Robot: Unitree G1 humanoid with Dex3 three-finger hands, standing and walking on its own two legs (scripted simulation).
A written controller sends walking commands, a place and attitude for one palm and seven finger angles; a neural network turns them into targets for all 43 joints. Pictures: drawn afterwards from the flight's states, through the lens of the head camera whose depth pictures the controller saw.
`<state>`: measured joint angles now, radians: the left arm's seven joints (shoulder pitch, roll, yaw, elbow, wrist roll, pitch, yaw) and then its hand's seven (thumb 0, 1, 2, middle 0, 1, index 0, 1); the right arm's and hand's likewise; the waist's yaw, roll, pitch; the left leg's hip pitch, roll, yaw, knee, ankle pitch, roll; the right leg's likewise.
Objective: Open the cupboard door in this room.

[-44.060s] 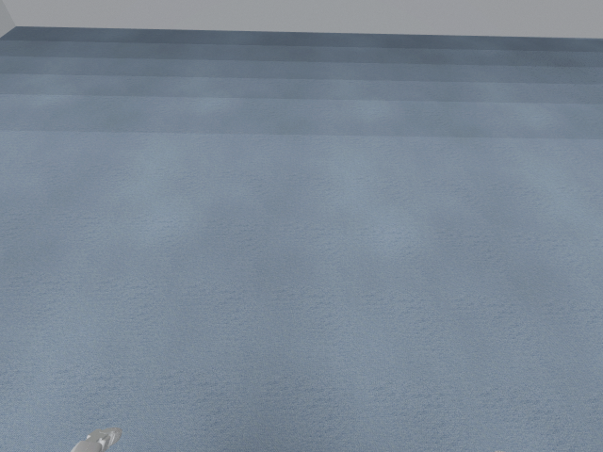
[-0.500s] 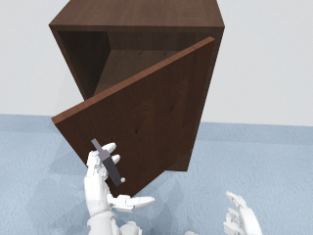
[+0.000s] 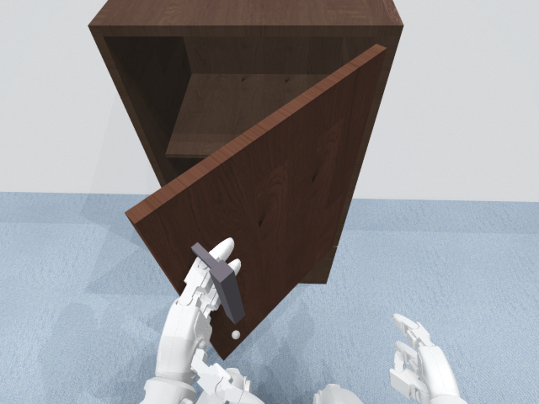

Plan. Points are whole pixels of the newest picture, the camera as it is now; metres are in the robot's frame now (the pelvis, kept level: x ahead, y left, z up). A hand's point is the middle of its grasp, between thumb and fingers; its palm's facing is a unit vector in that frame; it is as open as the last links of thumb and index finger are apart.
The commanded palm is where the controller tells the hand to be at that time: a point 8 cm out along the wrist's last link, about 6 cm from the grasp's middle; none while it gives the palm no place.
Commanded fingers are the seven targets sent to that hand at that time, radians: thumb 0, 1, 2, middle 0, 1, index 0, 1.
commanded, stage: slide the hand sideways off the handle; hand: left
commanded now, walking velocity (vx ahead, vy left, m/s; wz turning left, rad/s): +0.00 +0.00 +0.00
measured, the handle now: (219, 286) +0.27 +0.08 +0.06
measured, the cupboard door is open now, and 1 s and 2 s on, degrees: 48 45 45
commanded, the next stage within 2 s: draw the hand back to the body in 0.94 s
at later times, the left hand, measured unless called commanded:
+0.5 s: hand (202, 356) +0.18 +0.09 +0.06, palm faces -0.03 -1.00 +0.00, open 16.0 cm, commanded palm +0.15 +0.15 +0.06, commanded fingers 0.00 -0.50 0.30 -0.15 -0.30 -0.15 -0.30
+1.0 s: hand (151, 383) +0.15 +0.15 +0.06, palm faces +0.03 -1.00 -0.03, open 16.2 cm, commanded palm +0.12 +0.20 +0.06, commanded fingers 0.00 -0.50 0.30 -0.15 -0.30 -0.15 -0.30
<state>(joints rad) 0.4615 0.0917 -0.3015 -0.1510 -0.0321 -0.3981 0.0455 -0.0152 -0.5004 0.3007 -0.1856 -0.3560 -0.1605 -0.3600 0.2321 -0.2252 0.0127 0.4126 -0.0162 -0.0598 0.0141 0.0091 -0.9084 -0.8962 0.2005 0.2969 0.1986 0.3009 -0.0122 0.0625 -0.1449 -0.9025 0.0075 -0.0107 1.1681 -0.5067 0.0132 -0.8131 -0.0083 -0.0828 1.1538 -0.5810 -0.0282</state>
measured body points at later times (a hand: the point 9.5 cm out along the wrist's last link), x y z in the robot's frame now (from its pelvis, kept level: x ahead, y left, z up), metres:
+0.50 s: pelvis +0.00 +0.00 -0.01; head +0.05 -0.01 +0.44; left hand +0.18 +0.14 +0.07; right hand +0.19 -0.22 -0.07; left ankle +0.04 +0.11 -0.65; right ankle +0.00 -0.11 -0.65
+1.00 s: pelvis +0.00 -0.01 -0.01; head +0.05 -0.02 +0.43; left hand +0.15 +0.20 +0.06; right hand +0.20 -0.24 -0.08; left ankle +0.04 +0.11 -0.65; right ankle +0.00 -0.11 -0.65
